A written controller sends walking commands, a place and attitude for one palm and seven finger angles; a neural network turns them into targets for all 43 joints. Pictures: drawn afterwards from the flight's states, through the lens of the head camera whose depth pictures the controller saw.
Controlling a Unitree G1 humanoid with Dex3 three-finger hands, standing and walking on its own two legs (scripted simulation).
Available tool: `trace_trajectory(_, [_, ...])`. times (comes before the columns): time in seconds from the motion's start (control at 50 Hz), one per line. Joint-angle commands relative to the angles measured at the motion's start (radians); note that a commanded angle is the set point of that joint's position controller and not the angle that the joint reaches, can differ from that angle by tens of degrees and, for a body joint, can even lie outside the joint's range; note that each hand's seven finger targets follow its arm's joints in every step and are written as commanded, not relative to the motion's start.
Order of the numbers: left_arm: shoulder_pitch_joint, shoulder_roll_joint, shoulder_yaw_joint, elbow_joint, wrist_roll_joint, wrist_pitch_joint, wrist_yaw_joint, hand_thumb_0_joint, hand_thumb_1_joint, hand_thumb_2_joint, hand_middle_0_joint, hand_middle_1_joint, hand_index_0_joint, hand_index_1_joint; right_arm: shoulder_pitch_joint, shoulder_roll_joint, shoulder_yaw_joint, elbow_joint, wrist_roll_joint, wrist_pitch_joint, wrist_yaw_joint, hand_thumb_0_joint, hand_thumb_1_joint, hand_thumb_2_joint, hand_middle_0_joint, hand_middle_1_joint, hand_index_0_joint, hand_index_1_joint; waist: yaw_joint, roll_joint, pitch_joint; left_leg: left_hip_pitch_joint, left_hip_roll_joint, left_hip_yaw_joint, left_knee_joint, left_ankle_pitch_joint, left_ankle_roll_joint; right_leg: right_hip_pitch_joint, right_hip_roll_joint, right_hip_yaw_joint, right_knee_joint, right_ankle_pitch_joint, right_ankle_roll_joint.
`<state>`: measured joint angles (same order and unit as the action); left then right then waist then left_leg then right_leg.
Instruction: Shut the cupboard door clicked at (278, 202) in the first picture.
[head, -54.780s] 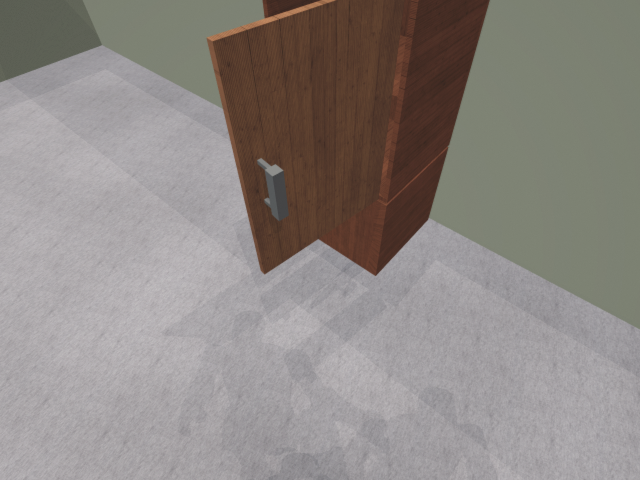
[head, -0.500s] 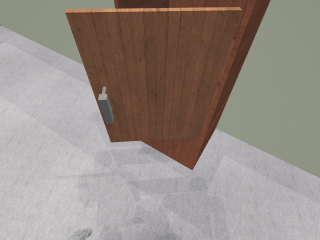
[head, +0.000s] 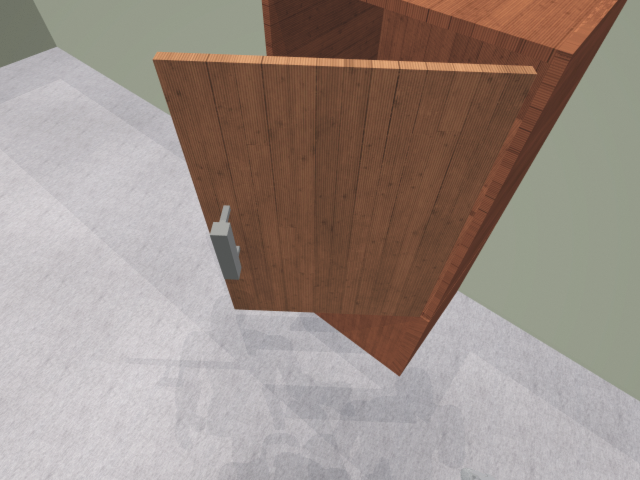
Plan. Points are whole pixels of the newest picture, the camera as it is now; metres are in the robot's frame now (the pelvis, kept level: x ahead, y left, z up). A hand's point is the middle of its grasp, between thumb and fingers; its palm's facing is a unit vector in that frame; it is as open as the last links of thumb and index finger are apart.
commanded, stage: come to a stop and stand still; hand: left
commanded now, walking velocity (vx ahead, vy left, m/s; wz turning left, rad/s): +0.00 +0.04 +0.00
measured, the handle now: (229, 242) +0.46 +0.20 -0.05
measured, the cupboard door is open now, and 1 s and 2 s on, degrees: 37 37 37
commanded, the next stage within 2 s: look again from close up in 0.90 s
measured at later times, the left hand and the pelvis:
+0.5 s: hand out of the picture +0.01 +0.20 -0.17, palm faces -0.03 -0.98 -0.22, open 7.3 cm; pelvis -0.04 +0.02 +0.00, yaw -1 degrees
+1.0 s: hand out of the picture -0.07 +0.23 -0.17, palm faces -0.02 -0.98 -0.22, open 7.4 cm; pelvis -0.06 +0.05 +0.01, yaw -1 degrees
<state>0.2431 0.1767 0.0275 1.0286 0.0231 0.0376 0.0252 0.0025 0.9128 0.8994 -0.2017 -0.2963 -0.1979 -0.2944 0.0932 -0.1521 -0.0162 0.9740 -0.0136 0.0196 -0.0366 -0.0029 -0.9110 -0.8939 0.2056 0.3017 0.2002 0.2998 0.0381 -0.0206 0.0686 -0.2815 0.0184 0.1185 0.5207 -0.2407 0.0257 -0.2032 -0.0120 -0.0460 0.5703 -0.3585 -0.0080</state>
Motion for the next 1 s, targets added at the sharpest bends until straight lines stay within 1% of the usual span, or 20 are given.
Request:
trace_trajectory(0.0, [0.103,0.135,0.032,-0.055,0.012,-0.024,0.015,0.000,0.900,0.900,-0.200,-0.300,-0.200,-0.300,0.064,-0.144,-0.057,-0.055,0.008,0.014,-0.001,0.000,-0.900,-0.900,0.200,0.300,0.200,0.300,-0.029,-0.082,-0.152,0.068,0.098,-0.094,0.063,0.275,0.009,0.022,-0.159,0.195,-0.143,0.545,-0.054])
trace_trajectory(0.02, [0.095,0.158,0.036,-0.053,0.012,-0.032,0.016,0.000,0.900,0.900,-0.200,-0.300,-0.200,-0.300,0.066,-0.115,-0.051,-0.056,0.007,0.021,0.005,0.000,-0.900,-0.900,0.200,0.300,0.200,0.300,-0.032,-0.176,-0.131,-0.003,0.020,-0.049,0.123,0.016,-0.025,0.054,-0.258,0.269,-0.176,0.748,-0.096])
trace_trajectory(0.04, [0.088,0.151,0.032,-0.045,0.008,-0.038,0.017,0.000,0.900,0.900,-0.200,-0.300,-0.200,-0.300,0.051,-0.103,-0.046,-0.053,0.006,0.028,0.007,0.000,-0.900,-0.900,0.200,0.300,0.200,0.300,-0.027,-0.207,-0.112,-0.049,-0.009,-0.078,0.208,-0.231,-0.038,0.067,-0.293,0.279,-0.183,0.896,-0.140])
trace_trajectory(0.06, [0.079,0.148,0.027,-0.045,0.009,-0.039,0.017,0.000,0.900,0.900,-0.200,-0.300,-0.200,-0.300,0.040,-0.102,-0.047,-0.051,0.007,0.033,0.008,0.000,-0.900,-0.900,0.200,0.300,0.200,0.300,-0.025,-0.184,-0.098,-0.067,-0.008,-0.110,0.286,-0.283,-0.037,0.058,-0.302,0.265,-0.184,0.924,-0.172])
trace_trajectory(0.12, [0.038,0.154,0.027,-0.044,0.007,-0.044,0.019,0.000,0.900,0.900,-0.200,-0.300,-0.200,-0.300,0.052,-0.094,-0.034,-0.022,0.013,0.027,0.007,0.000,-0.900,-0.900,0.200,0.300,0.200,0.300,-0.040,-0.117,-0.087,-0.088,-0.005,-0.112,0.273,-0.257,-0.047,0.121,-0.260,0.205,-0.145,0.967,-0.187])
trace_trajectory(0.18, [0.044,0.158,0.026,-0.023,-0.001,-0.046,0.018,0.000,0.900,0.900,-0.200,-0.300,-0.200,-0.300,0.085,-0.095,-0.024,0.007,0.014,0.016,0.005,0.000,-0.900,-0.900,0.200,0.300,0.200,0.300,-0.040,-0.133,-0.101,-0.008,0.004,-0.099,0.042,-0.129,-0.051,0.149,-0.224,0.181,-0.106,0.908,-0.154])
trace_trajectory(0.22, [0.023,0.140,0.021,-0.016,-0.014,-0.045,0.016,0.000,0.900,0.900,-0.200,-0.300,-0.200,-0.300,0.139,-0.109,-0.019,0.043,0.010,0.000,0.004,0.000,-0.900,-0.900,0.200,0.300,0.200,0.300,-0.052,-0.071,-0.119,0.144,0.053,-0.139,-0.118,0.242,-0.031,0.082,-0.162,0.138,-0.090,0.709,-0.074])
trace_trajectory(0.24, [0.038,0.118,0.016,-0.018,-0.019,-0.043,0.015,0.000,0.900,0.900,-0.200,-0.300,-0.200,-0.300,0.131,-0.136,-0.018,0.050,0.003,-0.009,0.000,0.000,-0.900,-0.900,0.200,0.300,0.200,0.300,-0.033,-0.001,-0.124,0.191,0.114,-0.174,-0.101,0.399,-0.009,0.050,-0.118,0.111,-0.116,0.555,-0.035])
trace_trajectory(0.26, [0.040,0.105,0.011,-0.015,-0.012,-0.037,0.018,0.000,0.900,0.900,-0.200,-0.300,-0.200,-0.300,0.127,-0.146,-0.018,0.055,0.002,-0.008,0.003,0.000,-0.900,-0.900,0.200,0.300,0.200,0.300,-0.028,0.010,-0.103,0.161,0.136,-0.176,-0.106,0.343,-0.001,0.049,-0.096,0.108,-0.166,0.392,-0.023])
trace_trajectory(0.28, [0.169,0.122,0.015,0.010,-0.002,-0.074,0.056,0.000,0.900,0.900,-0.200,-0.300,-0.200,-0.300,0.054,-0.171,-0.035,-0.013,0.013,-0.023,0.009,0.000,-0.900,-0.900,0.200,0.300,0.200,0.300,0.015,0.011,-0.077,0.081,0.095,-0.073,0.142,0.183,-0.032,0.041,-0.173,0.188,-0.179,0.797,0.032])
trace_trajectory(0.3, [0.127,0.194,0.017,-0.004,-0.002,-0.089,0.054,0.000,0.900,0.900,-0.200,-0.300,-0.200,-0.300,0.067,-0.131,-0.017,-0.042,0.012,-0.019,0.016,0.000,-0.900,-0.900,0.200,0.300,0.200,0.300,-0.030,0.003,-0.056,-0.028,0.026,-0.079,0.151,-0.044,-0.044,0.116,-0.267,0.260,-0.155,1.045,-0.018])
trace_trajectory(0.32, [0.097,0.203,0.020,-0.038,-0.002,-0.094,0.046,0.000,0.900,0.900,-0.200,-0.300,-0.200,-0.300,0.134,-0.112,-0.026,-0.037,0.009,-0.029,0.016,0.000,-0.900,-0.900,0.200,0.300,0.200,0.300,-0.060,0.005,-0.133,-0.016,0.036,-0.101,0.095,-0.121,-0.020,0.144,-0.270,0.244,-0.096,1.060,-0.082])
trace_trajectory(0.34, [0.062,0.176,0.009,-0.056,-0.004,-0.087,0.040,0.000,0.900,0.900,-0.200,-0.300,-0.200,-0.300,0.166,-0.098,-0.024,-0.032,0.009,-0.030,0.014,0.000,-0.900,-0.900,0.200,0.300,0.200,0.300,-0.070,0.024,-0.171,0.042,0.023,-0.092,0.013,-0.050,-0.024,0.143,-0.224,0.172,-0.066,0.929,-0.097])
trace_trajectory(0.36, [0.050,0.161,0.004,-0.063,-0.010,-0.081,0.036,0.000,0.900,0.900,-0.200,-0.300,-0.200,-0.300,0.179,-0.101,-0.023,-0.022,0.009,-0.032,0.015,0.000,-0.900,-0.900,0.200,0.300,0.200,0.300,-0.069,0.035,-0.179,0.097,0.034,-0.112,-0.032,0.068,-0.019,0.103,-0.170,0.139,-0.060,0.723,-0.077])
trace_trajectory(0.4, [0.023,0.150,0.003,-0.074,-0.008,-0.066,0.032,0.000,0.900,0.900,-0.200,-0.300,-0.200,-0.300,0.171,-0.151,-0.025,-0.024,0.001,-0.043,0.012,0.000,-0.900,-0.900,0.200,0.300,0.200,0.300,-0.049,0.110,-0.090,0.079,0.100,-0.172,-0.060,0.264,0.009,0.022,-0.094,0.095,-0.081,0.377,-0.050])
trace_trajectory(0.42, [0.029,0.145,0.001,-0.069,-0.008,-0.058,0.028,0.000,0.900,0.900,-0.200,-0.300,-0.200,-0.300,0.156,-0.158,-0.020,-0.031,0.001,-0.045,0.011,0.000,-0.900,-0.900,0.200,0.300,0.200,0.300,-0.036,0.115,-0.048,0.036,0.110,-0.200,-0.092,0.240,0.020,0.015,-0.074,0.084,-0.095,0.247,-0.039])
trace_trajectory(0.48, [0.026,0.139,-0.007,-0.065,-0.005,-0.047,0.013,0.000,0.900,0.900,-0.200,-0.300,-0.200,-0.300,0.141,-0.180,-0.021,-0.047,-0.003,-0.042,0.017,0.000,-0.900,-0.900,0.200,0.300,0.200,0.300,-0.033,0.052,0.059,-0.067,0.094,-0.239,-0.201,-0.111,0.027,-0.032,-0.057,0.090,-0.147,0.029,-0.035])
trace_trajectory(0.58, [0.057,0.134,-0.006,-0.071,0.000,-0.039,0.005,0.000,0.900,0.900,-0.200,-0.300,-0.200,-0.300,0.153,-0.202,-0.029,-0.045,-0.009,-0.039,0.023,0.000,-0.900,-0.900,0.200,0.300,0.200,0.300,-0.024,0.075,0.030,-0.122,0.106,-0.281,-0.293,-0.323,0.037,-0.008,-0.041,0.053,-0.102,0.014,-0.024])
trace_trajectory(0.74, [0.076,0.143,-0.008,-0.059,0.000,-0.051,0.002,0.000,0.900,0.900,-0.200,-0.300,-0.200,-0.300,0.168,-0.204,-0.029,-0.017,-0.007,-0.042,0.025,0.000,-0.900,-0.900,0.200,0.300,0.200,0.300,-0.031,0.012,0.017,-0.084,0.093,-0.274,-0.281,-0.284,0.038,-0.044,-0.062,0.085,-0.145,-0.005,-0.029])
trace_trajectory(0.98, [0.096,0.145,-0.023,0.007,-0.005,-0.067,0.002,0.000,0.900,0.900,-0.200,-0.300,-0.200,-0.300,0.156,-0.199,-0.014,0.045,0.004,-0.057,0.022,0.000,-0.900,-0.900,0.200,0.300,0.200,0.300,-0.040,0.014,-0.020,0.037,0.079,-0.222,-0.235,-0.078,0.023,-0.049,-0.095,0.117,-0.194,0.109,-0.025])
